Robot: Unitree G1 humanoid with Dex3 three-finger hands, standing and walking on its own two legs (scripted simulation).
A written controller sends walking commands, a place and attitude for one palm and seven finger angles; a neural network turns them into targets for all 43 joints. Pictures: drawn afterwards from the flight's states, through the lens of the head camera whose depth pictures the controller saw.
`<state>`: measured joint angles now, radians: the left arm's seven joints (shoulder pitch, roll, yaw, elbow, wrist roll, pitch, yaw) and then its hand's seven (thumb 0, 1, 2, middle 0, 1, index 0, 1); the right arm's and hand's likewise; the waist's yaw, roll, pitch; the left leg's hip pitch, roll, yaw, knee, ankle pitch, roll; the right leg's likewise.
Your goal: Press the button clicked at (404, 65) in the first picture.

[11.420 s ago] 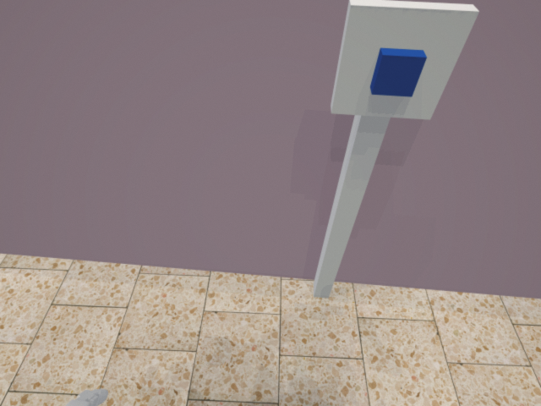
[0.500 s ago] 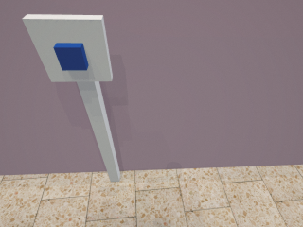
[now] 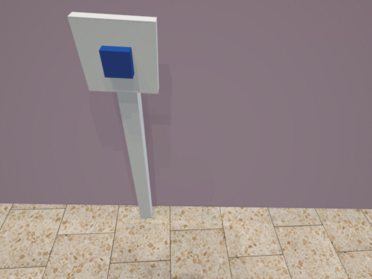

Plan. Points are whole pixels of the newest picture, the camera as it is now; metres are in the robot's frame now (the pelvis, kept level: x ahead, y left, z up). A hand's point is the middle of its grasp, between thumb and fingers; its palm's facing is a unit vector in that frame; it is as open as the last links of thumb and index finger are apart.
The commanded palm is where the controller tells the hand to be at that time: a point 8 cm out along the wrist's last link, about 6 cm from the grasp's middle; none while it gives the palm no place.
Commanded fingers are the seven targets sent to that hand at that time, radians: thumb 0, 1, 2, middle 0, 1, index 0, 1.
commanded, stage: come to a stop and stand still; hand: left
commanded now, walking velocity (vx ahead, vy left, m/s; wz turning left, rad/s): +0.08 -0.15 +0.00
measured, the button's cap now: (118, 62) +0.55 +0.22 +0.20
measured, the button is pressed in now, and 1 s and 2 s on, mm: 0 0 0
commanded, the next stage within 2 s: look again from close up in 0.28 s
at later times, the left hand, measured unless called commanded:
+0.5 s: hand out of the picture +0.03 +0.14 -0.18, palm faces -0.01 -0.97 -0.23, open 7.3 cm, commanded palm none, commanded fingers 0.00 0.90 0.90 -0.20 -0.30 -0.20 -0.30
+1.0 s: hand out of the picture +0.03 +0.12 -0.18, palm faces +0.00 -0.98 -0.21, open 7.3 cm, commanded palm none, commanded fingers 0.00 0.90 0.90 -0.20 -0.30 -0.20 -0.30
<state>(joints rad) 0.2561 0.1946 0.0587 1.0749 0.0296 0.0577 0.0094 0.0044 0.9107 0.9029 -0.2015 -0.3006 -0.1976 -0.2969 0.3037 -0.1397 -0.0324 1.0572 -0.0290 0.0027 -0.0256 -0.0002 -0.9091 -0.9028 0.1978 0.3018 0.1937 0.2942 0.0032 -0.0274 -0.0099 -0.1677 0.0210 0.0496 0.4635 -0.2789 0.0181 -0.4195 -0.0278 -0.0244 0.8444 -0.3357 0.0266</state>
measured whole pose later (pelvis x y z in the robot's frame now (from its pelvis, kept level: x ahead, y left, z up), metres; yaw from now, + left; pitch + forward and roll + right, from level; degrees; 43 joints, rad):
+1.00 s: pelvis +0.03 -0.06 +0.00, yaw -1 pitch +0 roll +1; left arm 0.28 0.15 0.00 1.11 0.01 -0.02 0.03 0.01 0.91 0.90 -0.20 -0.30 -0.20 -0.30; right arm 0.26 -0.15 0.01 1.13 -0.02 -0.01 -0.04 0.00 -0.91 -0.90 0.20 0.30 0.19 0.29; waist 0.00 0.01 0.03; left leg -0.13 0.05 0.04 0.45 -0.31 -0.04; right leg -0.16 0.04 -0.07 0.47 -0.31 -0.07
